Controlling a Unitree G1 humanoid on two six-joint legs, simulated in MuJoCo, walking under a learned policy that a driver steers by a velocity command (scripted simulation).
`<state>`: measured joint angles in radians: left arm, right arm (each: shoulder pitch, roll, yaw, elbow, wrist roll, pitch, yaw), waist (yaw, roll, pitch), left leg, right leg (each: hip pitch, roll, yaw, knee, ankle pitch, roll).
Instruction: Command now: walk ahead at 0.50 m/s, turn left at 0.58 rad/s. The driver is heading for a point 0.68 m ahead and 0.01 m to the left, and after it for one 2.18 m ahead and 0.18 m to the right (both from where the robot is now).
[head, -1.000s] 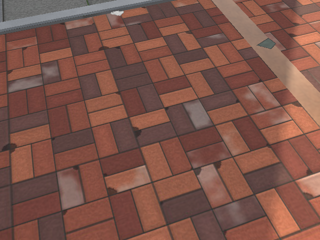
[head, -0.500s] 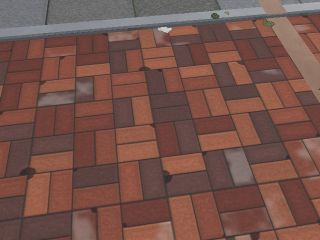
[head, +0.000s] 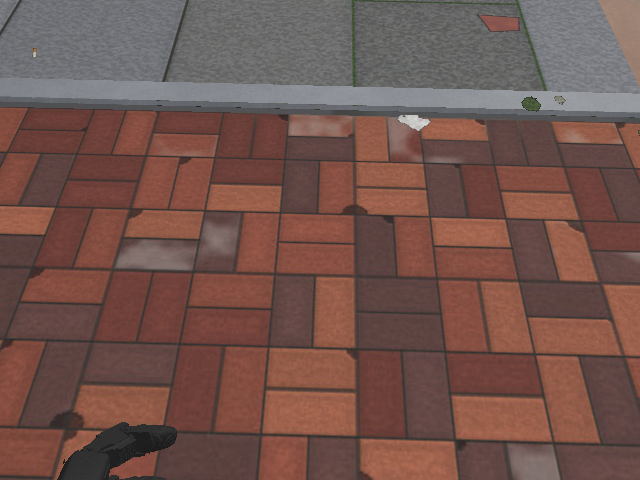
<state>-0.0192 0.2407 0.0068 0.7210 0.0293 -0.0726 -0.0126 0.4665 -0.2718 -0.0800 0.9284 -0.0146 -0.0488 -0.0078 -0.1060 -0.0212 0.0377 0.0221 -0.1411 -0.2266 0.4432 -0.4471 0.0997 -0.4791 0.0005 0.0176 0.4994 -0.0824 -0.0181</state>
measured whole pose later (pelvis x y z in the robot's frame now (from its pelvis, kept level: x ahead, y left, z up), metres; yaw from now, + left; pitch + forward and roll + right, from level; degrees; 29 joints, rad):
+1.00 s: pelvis +0.43 +0.08 +0.00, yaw +5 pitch +0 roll +2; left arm 0.21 0.22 0.04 0.80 0.04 -0.01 -0.03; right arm 0.27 -0.23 -0.04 0.88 -0.01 -0.04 -0.04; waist -0.01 -0.01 0.07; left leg -0.10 0.00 0.25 0.55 -0.43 0.05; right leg -0.41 0.00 -0.09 0.58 -0.14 -0.09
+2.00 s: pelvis +0.43 +0.11 +0.02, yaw -24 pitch -1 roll +0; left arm 0.16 0.23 0.01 0.77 0.02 0.03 0.00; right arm 0.26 -0.27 -0.04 0.79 -0.01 0.05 -0.01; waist -0.03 0.04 0.05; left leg -0.28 0.03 0.04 0.65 -0.46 0.00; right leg -0.16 0.05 0.02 0.44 -0.26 -0.05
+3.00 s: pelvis +0.44 +0.13 +0.02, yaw -25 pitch -1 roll +0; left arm 0.31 0.18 0.00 1.13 0.03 0.01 0.02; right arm 0.32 -0.19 -0.02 1.11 -0.02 0.01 -0.03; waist -0.01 0.00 -0.01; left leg -0.17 -0.03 0.00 0.45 -0.32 0.05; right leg -0.23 0.02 0.01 0.58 -0.41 -0.05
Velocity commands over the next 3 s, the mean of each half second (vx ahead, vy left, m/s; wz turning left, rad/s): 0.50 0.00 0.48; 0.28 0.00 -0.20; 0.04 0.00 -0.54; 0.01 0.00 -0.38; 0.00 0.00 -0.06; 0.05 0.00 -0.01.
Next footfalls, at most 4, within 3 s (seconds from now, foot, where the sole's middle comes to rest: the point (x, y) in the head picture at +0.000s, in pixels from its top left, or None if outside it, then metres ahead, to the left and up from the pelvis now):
0.52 left None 0.37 0.15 -0.76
1.00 right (297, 426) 0.56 0.01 -0.76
1.48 left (204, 457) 0.52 0.20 -0.76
1.92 right None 0.41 0.01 -0.76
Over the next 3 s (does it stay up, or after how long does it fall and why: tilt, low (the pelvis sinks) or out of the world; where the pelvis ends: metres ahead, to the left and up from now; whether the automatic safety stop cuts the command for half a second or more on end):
stays up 0.44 0.13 0.02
